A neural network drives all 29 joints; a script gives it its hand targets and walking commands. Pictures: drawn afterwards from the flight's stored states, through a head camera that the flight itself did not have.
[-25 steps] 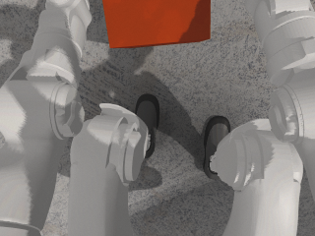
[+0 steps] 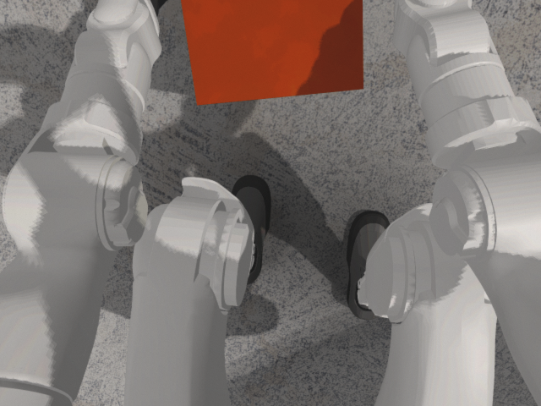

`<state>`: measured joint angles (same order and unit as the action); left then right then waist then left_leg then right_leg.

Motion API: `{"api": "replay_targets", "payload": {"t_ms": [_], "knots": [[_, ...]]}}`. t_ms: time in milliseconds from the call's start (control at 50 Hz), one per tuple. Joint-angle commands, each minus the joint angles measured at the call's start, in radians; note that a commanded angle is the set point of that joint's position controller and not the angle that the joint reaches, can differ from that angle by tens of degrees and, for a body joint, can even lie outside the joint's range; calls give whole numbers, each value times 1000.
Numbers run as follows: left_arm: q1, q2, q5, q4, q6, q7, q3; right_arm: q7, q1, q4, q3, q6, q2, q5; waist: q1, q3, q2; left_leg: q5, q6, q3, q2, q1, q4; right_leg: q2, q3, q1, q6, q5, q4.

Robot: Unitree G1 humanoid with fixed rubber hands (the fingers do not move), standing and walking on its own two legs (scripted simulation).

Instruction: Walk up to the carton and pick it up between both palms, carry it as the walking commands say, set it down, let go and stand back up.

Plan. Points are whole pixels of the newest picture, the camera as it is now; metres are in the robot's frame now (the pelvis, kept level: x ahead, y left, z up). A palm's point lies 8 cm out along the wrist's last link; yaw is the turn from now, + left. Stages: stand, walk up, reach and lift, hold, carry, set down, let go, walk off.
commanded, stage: reach and lift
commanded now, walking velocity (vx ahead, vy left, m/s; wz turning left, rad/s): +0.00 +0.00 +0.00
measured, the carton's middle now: out of the picture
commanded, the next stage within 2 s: none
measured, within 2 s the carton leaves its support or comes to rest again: leaves its support in 0.48 s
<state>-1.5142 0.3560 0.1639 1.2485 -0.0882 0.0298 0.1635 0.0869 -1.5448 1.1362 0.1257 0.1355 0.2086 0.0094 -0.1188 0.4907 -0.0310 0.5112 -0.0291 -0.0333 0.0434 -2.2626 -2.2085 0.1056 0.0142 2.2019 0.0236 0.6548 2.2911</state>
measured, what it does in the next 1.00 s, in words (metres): stands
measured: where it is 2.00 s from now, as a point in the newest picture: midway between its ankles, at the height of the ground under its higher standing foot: (305, 263)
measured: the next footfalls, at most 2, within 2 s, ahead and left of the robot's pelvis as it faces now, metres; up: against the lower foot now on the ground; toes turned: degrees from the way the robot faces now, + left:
none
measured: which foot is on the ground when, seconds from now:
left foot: down 0.00-1.00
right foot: down 0.00-1.00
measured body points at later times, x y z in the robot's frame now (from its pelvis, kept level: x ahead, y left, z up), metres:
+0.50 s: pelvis +0.00 +0.00 +0.00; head +0.37 +0.02 +0.25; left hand +0.50 +0.24 -0.19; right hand +0.56 -0.04 -0.19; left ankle +0.13 +0.12 -0.32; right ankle +0.10 -0.11 -0.32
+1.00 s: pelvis -0.01 +0.00 +0.03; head +0.35 +0.06 +0.27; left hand +0.52 +0.23 -0.14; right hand +0.57 -0.04 -0.13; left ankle +0.13 +0.12 -0.32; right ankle +0.10 -0.11 -0.32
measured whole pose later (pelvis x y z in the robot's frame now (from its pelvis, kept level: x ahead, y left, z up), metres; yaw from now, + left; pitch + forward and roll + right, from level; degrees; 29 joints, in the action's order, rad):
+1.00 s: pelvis -0.01 +0.00 +0.03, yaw -2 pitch +29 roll +0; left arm -1.47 0.25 0.02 0.91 -0.29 0.09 0.27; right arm 0.20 -1.53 1.00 0.21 0.26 0.21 -0.04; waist -0.17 0.52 -0.10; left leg 0.50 0.04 0.04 -0.03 -2.14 -2.13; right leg 0.15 0.00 2.08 0.03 0.61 2.19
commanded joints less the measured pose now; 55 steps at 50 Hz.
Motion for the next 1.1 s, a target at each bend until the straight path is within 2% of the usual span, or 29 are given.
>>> {"api": "replay_targets", "payload": {"t_ms": [0,240,400,460,520,620,680,840,900,940,1040,1080], "knots": [[-480,-845,36,-255,2,-226,-141,-219,-438,-172,-170,-26,-795,-54,-49,-1015,-104,-367,24,16,-117,546,96,46,-26,-248,-31,-284,-197],[-479,-893,72,-316,-9,-241,-175,-208,-454,-207,-212,-27,-872,-106,-87,-1092,-102,-435,20,-1,-122,552,89,53,-20,-335,-30,-367,-186],[-585,-922,122,-465,-6,-223,-217,-186,-526,-297,-271,-21,-937,-159,-101,-1332,-133,-502,29,-14,-131,663,92,63,-35,-465,-22,-424,-183],[-643,-919,131,-526,-10,-213,-230,-178,-535,-292,-269,-8,-957,-159,-104,-1401,-126,-497,34,-21,-133,694,104,65,-37,-488,-22,-415,-192],[-712,-899,126,-575,-18,-206,-238,-176,-530,-252,-252,16,-972,-140,-101,-1427,-122,-439,38,-29,-131,702,125,65,-41,-492,-24,-359,-208],[-807,-880,108,-644,-41,-197,-246,-183,-550,-220,-231,57,-993,-130,-116,-1528,-102,-359,40,-52,-130,769,159,70,-53,-533,-26,-282,-230],[-832,-895,94,-673,-63,-196,-247,-191,-571,-233,-233,78,-1017,-141,-142,-1607,-79,-357,42,-68,-131,818,176,75,-58,-570,-26,-275,-243],[-713,-1002,15,-619,-132,-206,-226,-206,-652,-332,-238,93,-1045,-172,-185,-1697,-51,-376,41,-84,-139,883,208,95,-70,-579,-17,-271,-274],[-635,-1075,-24,-560,-159,-219,-205,-207,-671,-344,-224,86,-1017,-159,-168,-1670,-36,-370,45,-76,-141,870,216,99,-75,-540,-18,-256,-279],[-602,-1112,-45,-546,-172,-228,-192,-207,-669,-336,-204,83,-998,-141,-141,-1645,-29,-365,47,-64,-141,859,220,99,-79,-512,-21,-245,-283],[-680,-1150,-1,-697,-182,-234,-280,-191,-657,-385,-220,87,-1012,-134,-53,-1852,-35,-450,64,-43,-149,972,214,96,-97,-605,-22,-324,-278],[-725,-1153,23,-762,-188,-226,-326,-182,-658,-414,-234,93,-1015,-144,-39,-1935,-19,-486,72,-38,-153,1038,217,97,-100,-631,-24,-342,-274]]}}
